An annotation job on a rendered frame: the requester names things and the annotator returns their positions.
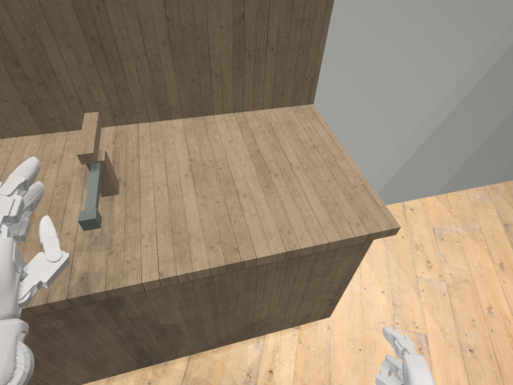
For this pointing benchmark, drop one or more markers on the counter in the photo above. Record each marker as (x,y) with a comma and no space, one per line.
(230,209)

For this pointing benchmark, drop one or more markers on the right robot hand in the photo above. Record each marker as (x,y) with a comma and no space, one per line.
(412,370)

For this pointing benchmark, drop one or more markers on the left robot forearm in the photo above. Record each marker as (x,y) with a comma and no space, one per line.
(16,358)

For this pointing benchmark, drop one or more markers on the tap lever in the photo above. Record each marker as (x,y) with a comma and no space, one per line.
(90,218)

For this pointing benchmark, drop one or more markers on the left robot hand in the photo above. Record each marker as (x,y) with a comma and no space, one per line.
(18,199)

